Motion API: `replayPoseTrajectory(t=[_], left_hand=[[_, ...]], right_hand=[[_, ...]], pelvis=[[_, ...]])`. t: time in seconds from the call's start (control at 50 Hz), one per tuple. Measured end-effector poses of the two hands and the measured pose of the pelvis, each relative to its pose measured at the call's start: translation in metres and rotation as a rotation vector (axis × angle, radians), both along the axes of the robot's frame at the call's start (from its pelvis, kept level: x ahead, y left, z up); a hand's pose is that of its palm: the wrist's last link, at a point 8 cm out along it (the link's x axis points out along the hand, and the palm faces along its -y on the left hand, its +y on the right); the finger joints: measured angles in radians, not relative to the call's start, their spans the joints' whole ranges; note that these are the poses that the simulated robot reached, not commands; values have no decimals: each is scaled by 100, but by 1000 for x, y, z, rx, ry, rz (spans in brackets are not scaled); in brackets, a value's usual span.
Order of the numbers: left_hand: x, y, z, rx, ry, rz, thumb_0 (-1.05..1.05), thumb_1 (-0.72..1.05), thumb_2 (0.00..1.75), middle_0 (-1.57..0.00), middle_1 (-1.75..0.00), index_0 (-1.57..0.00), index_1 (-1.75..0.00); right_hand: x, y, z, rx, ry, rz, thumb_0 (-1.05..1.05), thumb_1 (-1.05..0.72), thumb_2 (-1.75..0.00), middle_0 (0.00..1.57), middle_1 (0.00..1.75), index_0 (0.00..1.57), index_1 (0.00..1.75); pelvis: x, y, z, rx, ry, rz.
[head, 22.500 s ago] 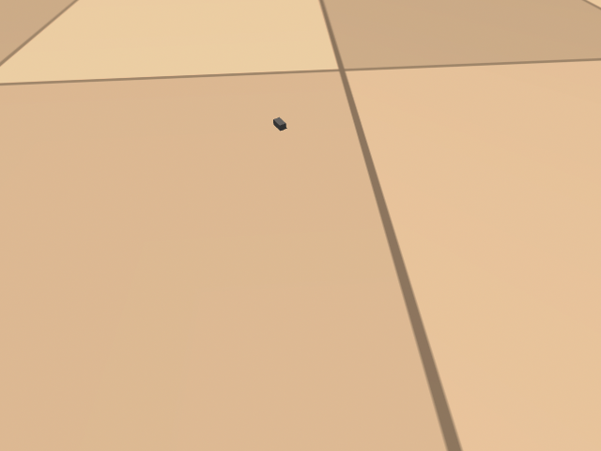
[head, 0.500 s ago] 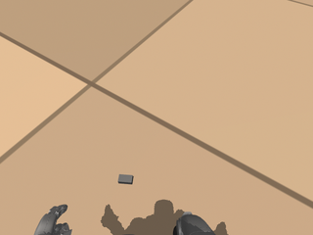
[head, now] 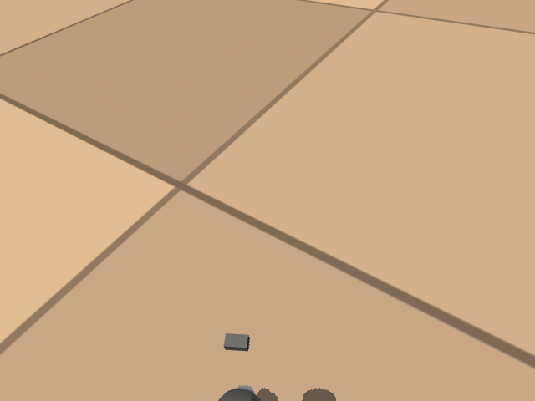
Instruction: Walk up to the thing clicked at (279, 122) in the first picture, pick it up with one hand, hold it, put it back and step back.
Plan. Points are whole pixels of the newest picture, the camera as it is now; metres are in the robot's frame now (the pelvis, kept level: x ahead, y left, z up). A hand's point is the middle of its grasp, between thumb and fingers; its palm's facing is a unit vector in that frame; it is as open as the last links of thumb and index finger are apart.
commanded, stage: walk up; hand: left
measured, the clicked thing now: (236, 342) +0.46 +0.21 -0.75
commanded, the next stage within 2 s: none
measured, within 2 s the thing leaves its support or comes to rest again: neither
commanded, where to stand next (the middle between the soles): +0.05 +0.00 m, yaw -4 degrees
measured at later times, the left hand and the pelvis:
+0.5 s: hand out of the picture -0.04 +0.27 -0.15, palm faces -0.02 -0.92 -0.40, open 7.4 cm; pelvis -0.06 -0.01 -0.01, yaw -3 degrees
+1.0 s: hand out of the picture +0.06 +0.29 -0.15, palm faces -0.01 -0.93 -0.37, open 7.4 cm; pelvis +0.01 +0.02 +0.00, yaw +0 degrees
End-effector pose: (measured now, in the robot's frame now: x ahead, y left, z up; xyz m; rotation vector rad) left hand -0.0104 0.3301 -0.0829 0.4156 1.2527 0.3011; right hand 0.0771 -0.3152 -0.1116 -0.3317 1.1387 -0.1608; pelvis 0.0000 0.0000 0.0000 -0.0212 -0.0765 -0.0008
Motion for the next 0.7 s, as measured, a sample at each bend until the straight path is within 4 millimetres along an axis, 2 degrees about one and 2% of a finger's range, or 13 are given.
replayPoseTrajectory(t=[0.08, 0.16, 0.22, 0.26, 0.32, 0.38, 0.48, 0.58, 0.64, 0.7], left_hand=[[26, 11, -25, -23, -14, 10, 0, 90, 90, -21, -30, -21, -30], [58, 8, -44, -61, -54, -1, 0, 90, 90, -21, -30, -20, -30], [71, 1, -50, -89, -88, -38, 0, 90, 90, -21, -30, -20, -30], [72, -5, -52, -105, -94, -60, 0, 90, 90, -21, -30, -20, -30], [59, -12, -54, -116, -74, -81, 0, 90, 90, -21, -30, -20, -30], [31, -17, -52, -101, -34, -72, 0, 90, 90, -21, -30, -21, -30], [-24, -21, -33, -72, 32, -5, 0, 90, 90, -21, -30, -21, -30], [-46, -20, -15, -68, 32, 27, 0, 90, 90, -21, -30, -21, -30], [-53, -15, -8, -66, 21, 42, 0, 90, 90, -21, -30, -21, -30], [-59, -6, -7, -69, 48, 49, 0, 90, 90, -21, -30, -21, -30]], right_hand=[[17, 21, -12, -16, -4, 17, 1, -91, -90, 20, 30, 20, 30], [23, 39, -14, -17, -30, 24, 1, -91, -90, 20, 30, 20, 30], [22, 43, -9, -25, -64, 19, 0, -91, -90, 20, 30, 20, 30], [21, 41, -6, -33, -89, 18, 0, -90, -90, 21, 30, 20, 30], [15, 30, -3, -44, -126, 14, 0, -90, -90, 21, 30, 21, 30], [2, 11, -5, -58, -149, -4, 0, -90, -90, 21, 30, 21, 30], [-36, -12, -2, -83, -54, -46, 0, -90, -90, 20, 30, 20, 30], [-74, -21, 2, -69, 73, -32, 1, -91, -90, 20, 30, 20, 30], [-76, -18, 5, -63, 124, -6, 1, -91, -90, 20, 30, 20, 30], [-58, -8, 8, -53, 107, 20, 1, -91, -90, 20, 30, 20, 30]], pelvis=[[5, 13, -16, 6, -1, 10], [-10, 18, -22, 13, -7, 5], [-22, 17, -22, 12, 1, -14], [-29, 16, -23, 13, 8, -28], [-40, 11, -26, 17, 19, -53], [-51, 2, -29, 9, 24, -66], [-57, -7, -14, 45, 29, -53], [-48, -8, -2, 44, 42, -24], [-39, -5, 2, 41, 40, -14], [-31, 2, 2, 33, 35, -2]])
